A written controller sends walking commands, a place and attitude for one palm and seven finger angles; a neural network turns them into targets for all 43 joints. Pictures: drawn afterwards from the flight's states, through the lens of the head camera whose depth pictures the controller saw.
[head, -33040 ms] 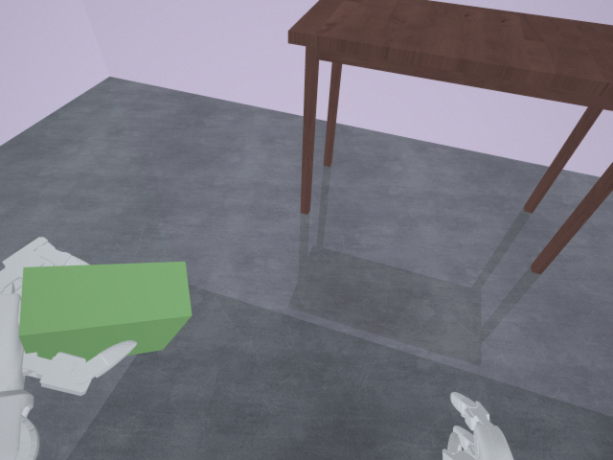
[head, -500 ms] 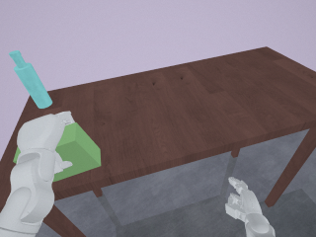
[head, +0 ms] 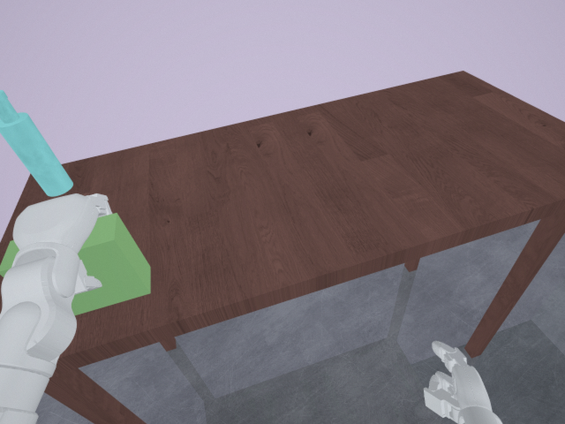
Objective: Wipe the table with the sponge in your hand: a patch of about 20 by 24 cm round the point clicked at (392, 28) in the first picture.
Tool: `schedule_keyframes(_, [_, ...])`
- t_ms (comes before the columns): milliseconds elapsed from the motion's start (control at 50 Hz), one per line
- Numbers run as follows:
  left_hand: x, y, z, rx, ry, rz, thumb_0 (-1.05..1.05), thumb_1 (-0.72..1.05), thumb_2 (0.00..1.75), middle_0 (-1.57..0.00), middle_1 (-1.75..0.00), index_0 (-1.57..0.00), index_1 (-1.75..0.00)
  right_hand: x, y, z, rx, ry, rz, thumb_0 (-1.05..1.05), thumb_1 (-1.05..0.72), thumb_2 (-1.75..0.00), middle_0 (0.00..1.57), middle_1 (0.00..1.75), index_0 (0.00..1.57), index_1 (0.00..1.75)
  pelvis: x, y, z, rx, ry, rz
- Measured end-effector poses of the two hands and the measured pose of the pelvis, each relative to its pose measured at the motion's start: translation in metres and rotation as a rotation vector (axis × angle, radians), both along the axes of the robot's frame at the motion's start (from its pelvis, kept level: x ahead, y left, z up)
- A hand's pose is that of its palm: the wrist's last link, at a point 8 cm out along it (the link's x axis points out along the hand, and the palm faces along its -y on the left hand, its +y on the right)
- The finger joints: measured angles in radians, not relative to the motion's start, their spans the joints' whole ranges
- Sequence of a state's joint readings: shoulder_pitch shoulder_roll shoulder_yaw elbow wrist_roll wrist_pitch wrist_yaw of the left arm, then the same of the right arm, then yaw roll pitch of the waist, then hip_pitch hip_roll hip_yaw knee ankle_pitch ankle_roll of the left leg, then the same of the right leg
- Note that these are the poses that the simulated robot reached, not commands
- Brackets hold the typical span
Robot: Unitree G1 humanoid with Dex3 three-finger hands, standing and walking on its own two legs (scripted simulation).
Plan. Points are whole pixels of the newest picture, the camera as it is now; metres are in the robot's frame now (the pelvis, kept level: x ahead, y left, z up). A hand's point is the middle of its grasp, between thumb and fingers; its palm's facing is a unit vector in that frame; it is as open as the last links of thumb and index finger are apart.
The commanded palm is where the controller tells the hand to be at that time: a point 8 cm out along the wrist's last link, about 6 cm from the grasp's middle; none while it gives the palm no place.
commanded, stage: wipe forward along the first lane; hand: left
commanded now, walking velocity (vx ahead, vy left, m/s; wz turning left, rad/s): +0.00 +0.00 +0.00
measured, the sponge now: (92, 277) +0.27 +0.33 +0.09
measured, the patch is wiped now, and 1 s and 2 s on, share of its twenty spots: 0.15 0.40 0.50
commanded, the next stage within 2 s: slide across to the middle lane in 1.06 s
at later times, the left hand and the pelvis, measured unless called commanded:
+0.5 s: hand (83, 224) +0.32 +0.35 +0.15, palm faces +0.01 -0.01 -1.00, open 9.6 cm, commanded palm +0.30 +0.34 +0.18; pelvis +0.00 +0.02 +0.00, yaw +1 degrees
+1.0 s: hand (88, 201) +0.37 +0.37 +0.15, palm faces -0.05 +0.00 -1.00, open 9.6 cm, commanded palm +0.35 +0.36 +0.18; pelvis +0.01 +0.03 +0.00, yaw +1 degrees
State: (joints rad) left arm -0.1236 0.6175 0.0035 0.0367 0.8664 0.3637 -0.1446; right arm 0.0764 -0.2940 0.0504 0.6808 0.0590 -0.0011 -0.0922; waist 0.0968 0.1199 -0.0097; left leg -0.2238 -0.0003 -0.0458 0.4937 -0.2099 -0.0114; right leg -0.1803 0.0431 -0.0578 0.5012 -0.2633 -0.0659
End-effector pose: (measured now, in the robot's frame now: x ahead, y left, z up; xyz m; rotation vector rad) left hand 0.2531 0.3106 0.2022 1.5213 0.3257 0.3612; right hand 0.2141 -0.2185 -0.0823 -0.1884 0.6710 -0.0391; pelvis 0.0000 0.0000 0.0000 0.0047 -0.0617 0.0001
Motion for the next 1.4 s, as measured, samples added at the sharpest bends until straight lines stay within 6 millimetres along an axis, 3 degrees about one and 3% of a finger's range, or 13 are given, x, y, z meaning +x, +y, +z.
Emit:
schedule_keyframes(220, [0.024,0.013,0.001,0.008,0.007,0.012,-0.01,-0.49,1.08,-0.80,-1.38,-0.80,-1.38,-0.016,-0.004,-0.012,-0.003,0.068,-0.030,0.01,-0.91,-0.90,0.20,0.30,0.20,0.30,0.002,0.004,0.000,-0.004,0.026,0.009])
schedule_keyframes(640, [0.065,0.034,-0.001,0.011,0.039,0.022,0.00,-0.49,1.08,-0.81,-1.38,-0.80,-1.38,-0.029,0.008,-0.013,-0.008,0.130,-0.059,0.01,-0.91,-0.90,0.20,0.30,0.20,0.30,0.003,0.020,0.000,-0.014,0.067,0.012])
schedule_keyframes(1180, [0.118,0.057,0.000,0.017,0.099,0.017,0.01,-0.50,1.08,-0.81,-1.38,-0.80,-1.39,-0.066,-0.004,-0.026,-0.042,0.284,-0.137,0.01,-0.91,-0.90,0.21,0.30,0.20,0.30,0.016,0.030,0.001,-0.022,0.120,0.005])
schedule_keyframes(1400, [0.120,0.049,0.000,0.016,0.044,-0.023,0.01,-0.49,1.08,-0.80,-1.39,-0.79,-1.40,-0.056,0.001,-0.027,-0.036,0.293,-0.131,0.01,-0.91,-0.90,0.20,0.30,0.20,0.30,0.023,0.035,0.002,-0.024,0.117,0.010])
